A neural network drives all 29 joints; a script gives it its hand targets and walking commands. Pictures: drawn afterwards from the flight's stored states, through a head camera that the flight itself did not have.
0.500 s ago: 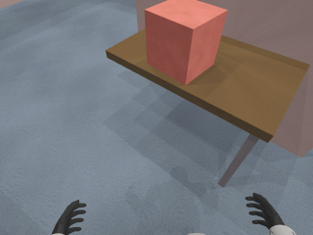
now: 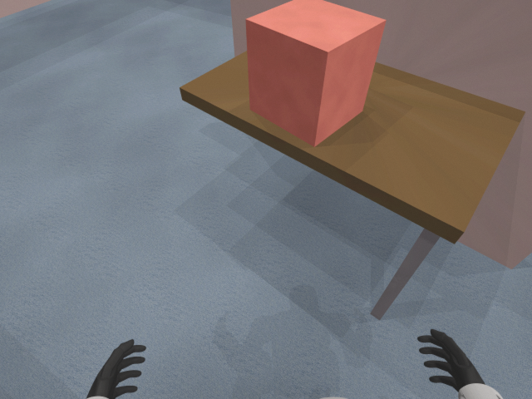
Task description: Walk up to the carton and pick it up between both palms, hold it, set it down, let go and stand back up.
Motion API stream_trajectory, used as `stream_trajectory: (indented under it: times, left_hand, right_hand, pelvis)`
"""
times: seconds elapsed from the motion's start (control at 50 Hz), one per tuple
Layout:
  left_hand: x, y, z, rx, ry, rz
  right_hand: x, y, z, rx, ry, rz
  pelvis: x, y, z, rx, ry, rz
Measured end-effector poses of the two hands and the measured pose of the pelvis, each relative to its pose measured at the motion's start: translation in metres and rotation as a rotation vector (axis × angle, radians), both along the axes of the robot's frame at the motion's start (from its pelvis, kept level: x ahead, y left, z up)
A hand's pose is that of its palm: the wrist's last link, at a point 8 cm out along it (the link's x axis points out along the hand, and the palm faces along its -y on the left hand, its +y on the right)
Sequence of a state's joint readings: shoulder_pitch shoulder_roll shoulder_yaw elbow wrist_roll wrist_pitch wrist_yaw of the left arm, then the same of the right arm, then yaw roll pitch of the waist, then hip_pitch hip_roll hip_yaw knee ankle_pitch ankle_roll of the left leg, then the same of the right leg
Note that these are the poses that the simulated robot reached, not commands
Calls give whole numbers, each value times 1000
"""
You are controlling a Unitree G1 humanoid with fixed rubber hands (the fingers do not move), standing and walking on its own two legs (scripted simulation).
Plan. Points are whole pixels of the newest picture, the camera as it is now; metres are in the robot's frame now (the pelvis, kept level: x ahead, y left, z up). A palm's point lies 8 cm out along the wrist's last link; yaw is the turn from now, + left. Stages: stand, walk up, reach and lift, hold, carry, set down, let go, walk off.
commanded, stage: stand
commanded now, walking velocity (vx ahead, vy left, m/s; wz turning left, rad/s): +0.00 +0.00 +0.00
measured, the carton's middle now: (310, 69) +0.91 -0.13 +0.02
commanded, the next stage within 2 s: none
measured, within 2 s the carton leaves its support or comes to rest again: neither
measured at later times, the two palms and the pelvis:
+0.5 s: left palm out of the picture +0.13 +0.26 -0.08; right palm (471, 389) +0.13 -0.28 -0.07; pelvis -0.01 +0.00 +0.00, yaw +0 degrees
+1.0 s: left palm out of the picture +0.14 +0.26 -0.08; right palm (472, 392) +0.13 -0.28 -0.07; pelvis +0.00 +0.00 +0.00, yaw +0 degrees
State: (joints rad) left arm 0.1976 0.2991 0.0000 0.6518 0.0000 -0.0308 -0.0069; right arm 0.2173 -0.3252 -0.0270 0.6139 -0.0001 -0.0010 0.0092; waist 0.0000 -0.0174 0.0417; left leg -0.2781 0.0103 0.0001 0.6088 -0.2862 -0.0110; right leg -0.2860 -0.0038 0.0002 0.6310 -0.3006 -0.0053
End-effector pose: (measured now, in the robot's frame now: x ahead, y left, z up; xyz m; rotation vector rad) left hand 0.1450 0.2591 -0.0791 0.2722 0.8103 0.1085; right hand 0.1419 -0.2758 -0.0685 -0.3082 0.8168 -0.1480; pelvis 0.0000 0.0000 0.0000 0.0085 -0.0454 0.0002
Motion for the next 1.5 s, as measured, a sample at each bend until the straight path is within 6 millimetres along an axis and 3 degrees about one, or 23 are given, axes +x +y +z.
stream_trajectory:
  times: [0.4,1.0,1.5]
  left_hand:
    - [-14,2,-4,2,39,12]
    - [-9,3,-3,-3,38,10]
    - [-19,7,-8,-4,72,21]
  right_hand:
    - [-6,-2,2,-4,-2,-1]
    - [-11,-3,-1,-7,36,-13]
    - [-15,-3,-1,-11,50,-20]
  pelvis:
    - [-5,-1,2,1,-7,0]
    - [-3,1,4,-1,-2,0]
    - [-4,3,5,-4,-7,0]
